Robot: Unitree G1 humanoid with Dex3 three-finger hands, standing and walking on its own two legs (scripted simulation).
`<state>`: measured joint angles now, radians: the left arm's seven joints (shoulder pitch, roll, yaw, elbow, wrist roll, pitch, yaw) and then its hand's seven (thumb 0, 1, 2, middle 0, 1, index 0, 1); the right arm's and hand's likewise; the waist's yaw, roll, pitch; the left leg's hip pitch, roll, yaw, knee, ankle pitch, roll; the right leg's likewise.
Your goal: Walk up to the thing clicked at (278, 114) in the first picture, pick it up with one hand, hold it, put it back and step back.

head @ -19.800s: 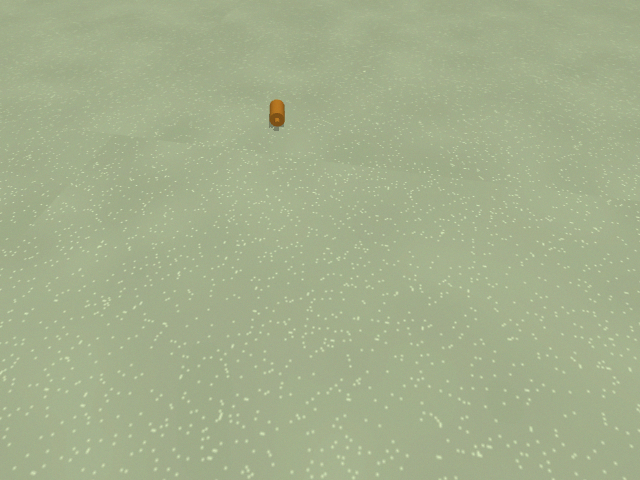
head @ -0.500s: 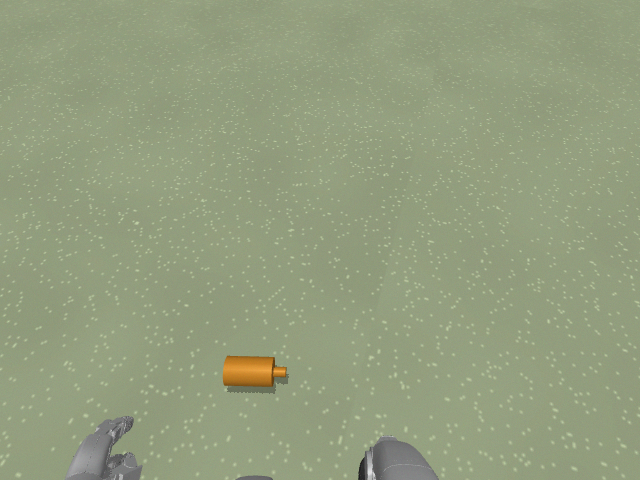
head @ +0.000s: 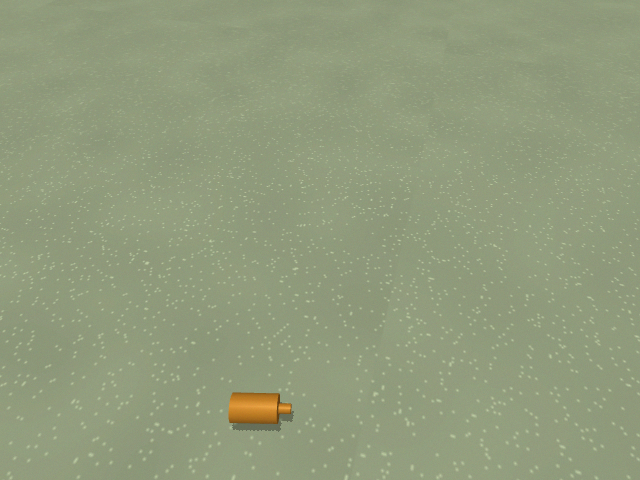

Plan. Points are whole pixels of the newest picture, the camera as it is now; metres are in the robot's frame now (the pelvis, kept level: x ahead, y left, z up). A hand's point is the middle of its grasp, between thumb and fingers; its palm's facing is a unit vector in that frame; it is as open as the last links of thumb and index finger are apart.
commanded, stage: walk up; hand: left
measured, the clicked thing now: (261, 408) +0.45 +0.20 -0.73
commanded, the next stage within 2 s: none
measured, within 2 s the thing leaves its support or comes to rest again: neither
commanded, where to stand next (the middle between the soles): +0.05 -0.01 m, yaw -2 degrees
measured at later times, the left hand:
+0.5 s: hand out of the picture +0.11 +0.26 -0.15, palm faces -0.03 -0.92 -0.38, open 7.4 cm
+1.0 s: hand out of the picture +0.01 +0.29 -0.16, palm faces -0.17 -0.93 -0.33, open 7.4 cm
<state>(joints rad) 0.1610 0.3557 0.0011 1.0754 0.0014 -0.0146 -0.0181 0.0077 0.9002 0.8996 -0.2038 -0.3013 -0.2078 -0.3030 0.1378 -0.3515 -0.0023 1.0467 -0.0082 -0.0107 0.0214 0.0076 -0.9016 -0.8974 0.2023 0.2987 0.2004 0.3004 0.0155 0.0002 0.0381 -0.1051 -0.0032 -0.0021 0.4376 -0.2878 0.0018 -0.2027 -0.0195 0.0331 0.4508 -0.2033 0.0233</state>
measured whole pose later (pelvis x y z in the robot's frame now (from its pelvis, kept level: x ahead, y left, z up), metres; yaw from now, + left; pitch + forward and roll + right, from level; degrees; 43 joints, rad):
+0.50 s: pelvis -0.02 +0.00 +0.00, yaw -1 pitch -2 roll +0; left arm 0.02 0.38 0.02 1.05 -0.01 0.01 0.01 0.01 0.90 0.90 -0.20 -0.30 -0.21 -0.30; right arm 0.06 -0.38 -0.04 1.06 0.02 0.04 0.01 0.01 -0.90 -0.90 0.20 0.30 0.20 0.30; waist -0.01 0.00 0.15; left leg -0.16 -0.01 0.01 0.47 -0.27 0.01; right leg -0.25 -0.02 0.05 0.46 -0.18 0.02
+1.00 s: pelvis -0.07 +0.01 +0.00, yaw -6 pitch -3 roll +0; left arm 0.24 0.46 0.08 0.98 0.03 0.05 -0.08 0.01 0.90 0.90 -0.20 -0.30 -0.21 -0.30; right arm 0.36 -0.39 -0.08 0.93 -0.04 -0.05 0.02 0.01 -0.90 -0.90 0.21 0.30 0.20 0.30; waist -0.04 -0.07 0.08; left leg -0.14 0.06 0.03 0.49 -0.29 0.00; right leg -0.38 0.01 0.11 0.85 -0.40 0.01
